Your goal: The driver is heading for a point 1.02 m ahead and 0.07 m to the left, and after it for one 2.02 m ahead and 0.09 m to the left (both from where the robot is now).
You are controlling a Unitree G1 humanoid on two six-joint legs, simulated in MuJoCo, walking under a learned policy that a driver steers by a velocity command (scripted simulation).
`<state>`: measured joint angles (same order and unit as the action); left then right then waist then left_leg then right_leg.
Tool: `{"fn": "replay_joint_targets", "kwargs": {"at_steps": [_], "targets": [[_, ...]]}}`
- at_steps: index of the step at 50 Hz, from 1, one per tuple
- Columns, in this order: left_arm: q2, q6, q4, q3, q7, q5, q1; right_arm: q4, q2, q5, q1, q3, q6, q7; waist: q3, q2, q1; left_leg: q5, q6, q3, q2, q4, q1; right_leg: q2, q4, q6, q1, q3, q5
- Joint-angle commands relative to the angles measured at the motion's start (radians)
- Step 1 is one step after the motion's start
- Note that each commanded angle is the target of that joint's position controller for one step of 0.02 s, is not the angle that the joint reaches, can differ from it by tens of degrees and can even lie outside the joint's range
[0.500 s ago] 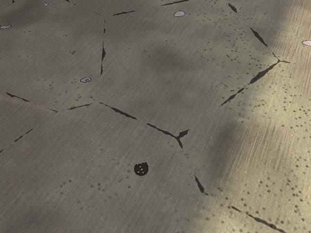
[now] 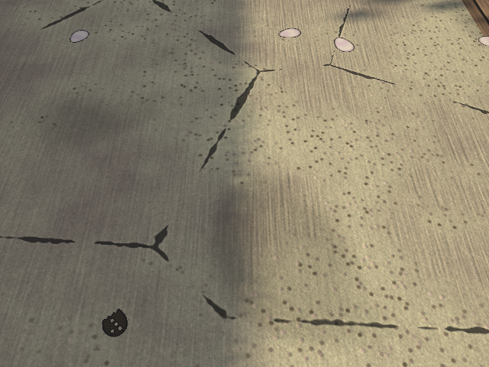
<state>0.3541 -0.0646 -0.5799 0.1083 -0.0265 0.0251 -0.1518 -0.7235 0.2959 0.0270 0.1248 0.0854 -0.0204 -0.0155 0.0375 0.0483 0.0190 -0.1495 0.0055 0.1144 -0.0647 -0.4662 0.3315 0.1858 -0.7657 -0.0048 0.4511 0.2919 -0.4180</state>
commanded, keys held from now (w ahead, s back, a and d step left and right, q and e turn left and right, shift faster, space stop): e+shift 0.02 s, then shift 0.40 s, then w+shift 0.58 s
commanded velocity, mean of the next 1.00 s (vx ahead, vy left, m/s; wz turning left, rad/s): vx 0.37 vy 0.00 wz -0.24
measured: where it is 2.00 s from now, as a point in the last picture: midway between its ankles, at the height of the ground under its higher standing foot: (260, 287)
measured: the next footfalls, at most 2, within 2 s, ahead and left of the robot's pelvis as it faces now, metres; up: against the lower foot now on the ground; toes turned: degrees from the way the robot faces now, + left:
right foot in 0.38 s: +0.01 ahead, -0.13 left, +0.00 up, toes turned -9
left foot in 0.82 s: +0.24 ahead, +0.11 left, +0.00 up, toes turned -10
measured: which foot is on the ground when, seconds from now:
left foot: down 0.00-0.38, up 0.40-0.80, down 0.82-1.00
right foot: up 0.00-0.36, down 0.38-0.84, up 0.86-1.00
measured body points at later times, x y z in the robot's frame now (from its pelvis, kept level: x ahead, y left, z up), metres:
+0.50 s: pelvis +0.01 -0.02 +0.00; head +0.02 -0.04 +0.45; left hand +0.22 +0.20 -0.09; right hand +0.06 -0.32 -0.11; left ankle +0.03 +0.11 -0.70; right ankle -0.03 -0.13 -0.74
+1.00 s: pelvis +0.22 +0.03 +0.00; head +0.23 +0.06 +0.45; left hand +0.41 +0.26 -0.11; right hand +0.19 -0.24 -0.11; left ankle +0.20 +0.12 -0.74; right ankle +0.19 -0.13 -0.64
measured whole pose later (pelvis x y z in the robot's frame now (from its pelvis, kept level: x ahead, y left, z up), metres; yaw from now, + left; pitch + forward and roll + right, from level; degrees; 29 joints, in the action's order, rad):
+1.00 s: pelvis +0.22 +0.03 +0.00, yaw -12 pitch +2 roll -1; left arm 0.29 0.08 -0.67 0.03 0.02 0.03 -0.27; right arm -0.79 0.27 0.01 0.41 0.02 -0.10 0.03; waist -0.04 0.04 -0.04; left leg -0.31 0.07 -0.05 -0.03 -0.47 0.20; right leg -0.08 -1.20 0.05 0.63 0.02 -0.21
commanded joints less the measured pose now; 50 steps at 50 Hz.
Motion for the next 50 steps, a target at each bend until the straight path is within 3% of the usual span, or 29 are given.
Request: {"fn": "replay_joint_targets", "kwargs": {"at_steps": [1,3,6,8,11,14,17,18,19,20,21,22,23,24,26,28,32,37,39,40,41,42,43,44,45,46,47,48,50], "targets": [[0.177,0.015,0.038,0.049,0.011,-0.003,-0.096,0.120,0.093,0.005,-0.110,0.021,-0.007,-0.019,-0.093,-0.189,0.041,0.014,0.188,0.274,0.349,0.183,-0.153,-0.122,-0.370,-0.051,0.165,-0.102,-0.052],[0.117,0.003,0.019,0.029,0.008,-0.011,-0.109,0.119,0.088,-0.015,-0.093,0.009,0.005,-0.032,-0.066,-0.145,0.019,0.060,0.175,0.178,0.289,0.165,-0.140,-0.132,-0.500,-0.076,0.185,-0.146,0.012],[0.066,0.013,0.051,0.002,0.008,-0.002,-0.038,0.096,0.107,-0.004,-0.010,0.006,0.018,-0.031,-0.065,-0.160,-0.033,0.182,0.211,0.103,0.269,0.164,-0.199,-0.155,-0.426,-0.097,0.201,-0.212,0.024],[0.056,0.019,0.061,-0.006,0.004,-0.006,-0.006,0.085,0.129,-0.005,0.028,0.011,0.021,-0.025,-0.091,-0.189,-0.056,0.242,0.233,0.101,0.290,0.147,-0.269,-0.167,-0.334,-0.107,0.188,-0.208,0.002],[0.034,0.021,0.054,-0.022,0.005,-0.015,-0.004,0.081,0.155,-0.016,0.012,0.018,0.022,-0.011,-0.123,-0.218,-0.052,0.292,0.236,0.063,0.304,0.129,-0.256,-0.186,-0.158,-0.098,0.057,-0.238,-0.022],[0.037,0.018,0.040,-0.027,0.011,-0.014,-0.008,0.064,0.164,-0.030,0.023,0.018,0.026,0.001,-0.131,-0.249,-0.056,0.324,0.237,0.052,0.316,0.111,-0.230,-0.177,0.015,-0.078,-0.064,-0.282,-0.008],[0.017,0.019,-0.002,-0.031,0.022,-0.016,-0.070,0.038,0.152,-0.054,0.031,0.008,0.030,0.001,-0.123,-0.234,-0.015,0.337,0.195,0.028,0.300,0.041,-0.189,-0.154,0.365,-0.018,-0.233,-0.319,0.207],[0.036,0.020,-0.005,-0.029,0.022,-0.020,-0.074,0.015,0.132,-0.059,0.080,0.000,0.024,0.001,-0.126,-0.205,-0.018,0.265,0.136,0.009,0.276,0.019,-0.126,-0.175,0.456,0.016,-0.336,-0.280,0.314],[0.088,0.017,0.004,-0.023,0.015,-0.028,-0.089,0.017,0.082,-0.028,0.107,-0.018,0.013,0.008,-0.178,-0.054,-0.040,0.064,0.048,-0.060,0.211,-0.098,-0.014,-0.322,0.437,0.061,-0.482,-0.106,0.505],[0.133,0.013,0.019,-0.020,0.012,-0.041,-0.019,0.038,0.025,0.004,0.113,-0.037,-0.004,0.016,-0.150,0.173,-0.084,-0.259,-0.031,-0.150,0.117,-0.137,0.108,-0.472,0.386,0.173,-0.449,0.021,0.697],[0.065,0.026,0.018,-0.033,0.018,-0.056,-0.013,0.048,0.072,0.001,0.029,-0.029,-0.003,0.007,-0.148,0.146,-0.012,-0.340,-0.061,-0.111,0.127,-0.185,0.063,-0.491,0.417,0.248,-0.346,0.036,0.578],[0.048,0.039,-0.010,-0.036,0.020,-0.050,-0.049,0.045,0.098,-0.012,0.011,-0.022,-0.003,0.009,-0.144,0.130,0.006,-0.322,-0.063,-0.131,0.111,-0.229,0.092,-0.443,0.472,0.232,-0.377,0.031,0.244],[0.117,0.047,-0.039,-0.010,0.020,-0.032,-0.128,0.045,0.125,-0.029,-0.021,-0.010,-0.004,0.012,-0.106,0.159,0.058,-0.341,-0.058,-0.163,0.084,-0.342,0.204,-0.439,0.537,0.228,-0.415,0.088,-0.122],[0.142,0.058,-0.057,-0.006,0.019,-0.022,-0.163,0.055,0.160,-0.043,-0.046,0.006,-0.002,0.014,-0.026,0.182,0.076,-0.350,-0.046,-0.125,0.112,-0.447,0.332,-0.477,0.596,0.242,-0.413,0.174,-0.297],[0.106,0.088,-0.065,-0.020,0.012,-0.017,-0.158,0.058,0.143,-0.064,-0.036,0.010,-0.021,0.024,0.054,0.141,0.043,-0.256,-0.012,-0.077,0.149,-0.506,0.465,-0.486,0.640,0.241,-0.424,0.210,-0.329],[0.073,0.110,-0.063,-0.026,0.009,-0.016,-0.159,0.047,0.111,-0.052,-0.030,0.003,-0.056,0.035,0.027,0.097,0.035,-0.144,0.001,-0.078,0.161,-0.447,0.474,-0.462,0.644,0.221,-0.462,0.139,-0.197],[0.099,0.130,-0.057,-0.015,0.018,-0.006,-0.150,0.047,0.060,-0.048,-0.055,-0.019,-0.080,0.049,-0.005,0.101,0.034,-0.030,-0.017,-0.126,0.130,-0.235,0.273,-0.407,0.648,0.201,-0.345,-0.012,-0.048],[0.134,0.136,-0.071,-0.004,0.037,0.014,-0.180,0.076,0.085,-0.064,-0.069,-0.036,-0.084,0.062,0.040,0.090,0.021,-0.038,0.015,-0.139,0.131,-0.132,0.124,-0.451,0.632,0.204,-0.234,-0.034,-0.063],[0.120,0.131,-0.078,-0.011,0.043,0.008,-0.179,0.059,0.103,-0.066,0.005,-0.033,-0.085,0.060,0.033,0.064,-0.029,-0.055,0.043,-0.159,0.120,-0.094,0.009,-0.443,0.579,0.185,-0.195,-0.063,-0.038],[0.094,0.130,-0.077,-0.022,0.045,-0.002,-0.172,0.028,0.125,-0.067,0.107,-0.021,-0.082,0.053,-0.003,0.042,-0.081,-0.073,0.055,-0.178,0.098,-0.087,-0.128,-0.412,0.484,0.167,-0.142,-0.102,0.047],[0.040,0.135,-0.068,-0.042,0.045,-0.019,-0.160,-0.025,0.176,-0.064,0.295,0.004,-0.082,0.041,-0.099,-0.033,-0.167,-0.122,0.078,-0.122,0.127,-0.086,-0.369,-0.335,0.218,0.133,-0.033,-0.183,0.178],[-0.047,0.158,-0.006,-0.070,0.041,-0.018,-0.164,-0.045,0.307,-0.034,0.440,0.033,-0.079,0.034,-0.187,-0.350,-0.195,-0.515,0.195,0.328,0.362,0.082,-0.619,-0.204,-0.251,0.053,0.278,-0.299,0.056],[-0.016,0.178,0.018,-0.066,0.029,0.011,-0.141,-0.029,0.268,-0.033,0.452,0.020,-0.090,0.047,-0.215,-0.354,-0.190,-0.808,0.256,0.695,0.439,0.250,-0.625,-0.152,-0.488,0.050,0.447,-0.184,-0.077],[0.041,0.186,0.023,-0.050,0.033,0.038,-0.094,-0.015,0.210,-0.032,0.373,-0.001,-0.094,0.048,-0.106,-0.249,-0.157,-0.771,0.238,0.632,0.456,0.247,-0.567,-0.217,-0.582,0.069,0.565,-0.168,-0.010],[0.036,0.187,0.020,-0.057,0.037,0.028,-0.067,-0.001,0.176,-0.027,0.340,-0.011,-0.093,0.047,-0.073,-0.186,-0.137,-0.642,0.224,0.511,0.423,0.225,-0.503,-0.261,-0.579,0.081,0.571,-0.194,0.067],[0.023,0.186,0.011,-0.059,0.038,0.008,-0.069,0.002,0.155,-0.021,0.306,-0.018,-0.088,0.048,-0.049,-0.133,-0.105,-0.547,0.219,0.419,0.384,0.229,-0.424,-0.294,-0.531,0.079,0.538,-0.202,0.132],[0.016,0.179,0.006,-0.056,0.040,-0.002,-0.077,0.007,0.129,-0.013,0.273,-0.028,-0.086,0.049,-0.021,-0.137,-0.069,-0.490,0.209,0.351,0.344,0.253,-0.331,-0.319,-0.483,0.074,0.483,-0.198,0.181],[0.006,0.167,0.001,-0.057,0.046,0.002,-0.089,0.010,0.107,-0.011,0.247,-0.036,-0.087,0.049,0.004,-0.165,-0.039,-0.459,0.204,0.304,0.317,0.281,-0.258,-0.330,-0.460,0.064,0.443,-0.201,0.218],[-0.009,0.146,-0.005,-0.059,0.046,0.003,-0.084,0.003,0.102,-0.021,0.244,-0.037,-0.097,0.045,0.041,-0.146,-0.020,-0.363,0.208,0.224,0.291,0.333,-0.202,-0.327,-0.421,0.040,0.452,-0.213,0.300]]}}
Over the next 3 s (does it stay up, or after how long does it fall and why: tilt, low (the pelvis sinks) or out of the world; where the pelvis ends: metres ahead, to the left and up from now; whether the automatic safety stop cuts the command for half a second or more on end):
stays up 0.88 0.04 -0.02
